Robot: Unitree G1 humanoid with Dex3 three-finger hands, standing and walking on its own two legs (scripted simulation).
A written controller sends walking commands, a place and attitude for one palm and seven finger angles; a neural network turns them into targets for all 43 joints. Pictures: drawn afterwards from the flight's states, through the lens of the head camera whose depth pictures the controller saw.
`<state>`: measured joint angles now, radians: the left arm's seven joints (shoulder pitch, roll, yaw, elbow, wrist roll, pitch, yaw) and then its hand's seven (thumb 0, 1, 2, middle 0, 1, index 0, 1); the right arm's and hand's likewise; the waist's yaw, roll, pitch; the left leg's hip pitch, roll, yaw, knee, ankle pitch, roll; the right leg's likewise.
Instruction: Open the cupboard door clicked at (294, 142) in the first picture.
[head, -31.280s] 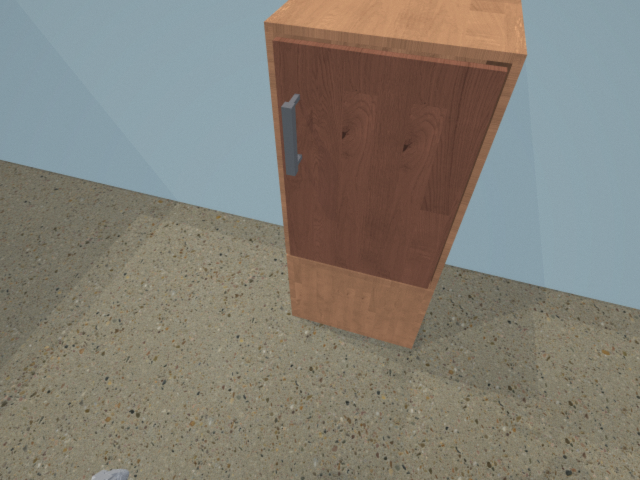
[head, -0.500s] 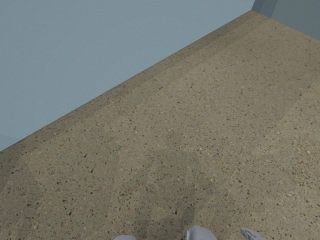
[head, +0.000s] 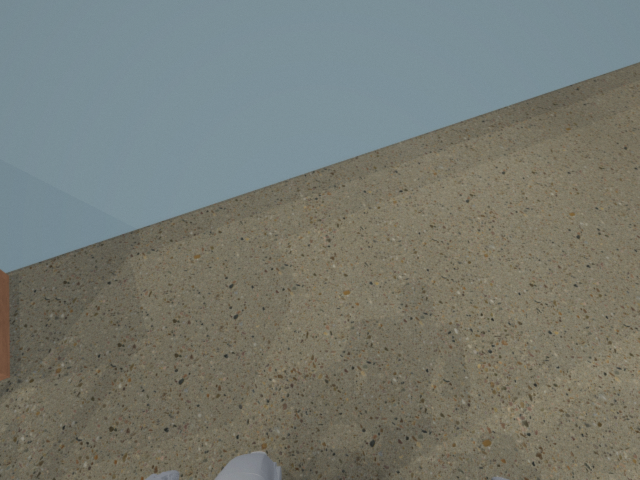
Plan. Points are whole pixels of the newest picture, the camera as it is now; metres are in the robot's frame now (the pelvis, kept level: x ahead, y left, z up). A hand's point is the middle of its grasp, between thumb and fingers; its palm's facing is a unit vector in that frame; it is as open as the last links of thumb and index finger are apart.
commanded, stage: turn to face it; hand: left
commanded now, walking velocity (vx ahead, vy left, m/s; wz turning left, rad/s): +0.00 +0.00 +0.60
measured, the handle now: out of the picture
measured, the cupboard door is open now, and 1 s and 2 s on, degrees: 44 44 44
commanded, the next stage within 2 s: take the last steps up to it in 1.92 s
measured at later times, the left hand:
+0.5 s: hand out of the picture +0.07 +0.22 -0.15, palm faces +0.26 -0.92 -0.28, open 7.4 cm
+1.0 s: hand out of the picture -0.10 +0.20 -0.19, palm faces +0.60 -0.76 -0.26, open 7.3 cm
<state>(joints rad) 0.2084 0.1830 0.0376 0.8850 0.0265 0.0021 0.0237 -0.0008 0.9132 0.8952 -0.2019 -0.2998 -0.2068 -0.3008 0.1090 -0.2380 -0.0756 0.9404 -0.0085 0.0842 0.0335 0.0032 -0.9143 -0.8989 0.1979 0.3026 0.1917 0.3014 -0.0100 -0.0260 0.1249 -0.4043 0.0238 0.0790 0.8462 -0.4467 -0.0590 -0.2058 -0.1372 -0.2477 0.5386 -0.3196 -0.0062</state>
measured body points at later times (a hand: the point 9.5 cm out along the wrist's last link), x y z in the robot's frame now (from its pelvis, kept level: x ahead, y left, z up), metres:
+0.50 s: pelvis +0.00 -0.01 +0.00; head +0.06 -0.01 +0.44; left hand +0.05 +0.27 -0.13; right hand +0.13 -0.24 -0.16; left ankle +0.01 +0.11 -0.74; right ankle +0.02 -0.14 -0.73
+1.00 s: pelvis +0.00 -0.01 -0.02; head +0.03 +0.04 +0.43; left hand -0.13 +0.24 -0.17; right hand +0.26 -0.15 -0.14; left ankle -0.05 +0.08 -0.74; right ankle +0.03 -0.14 -0.69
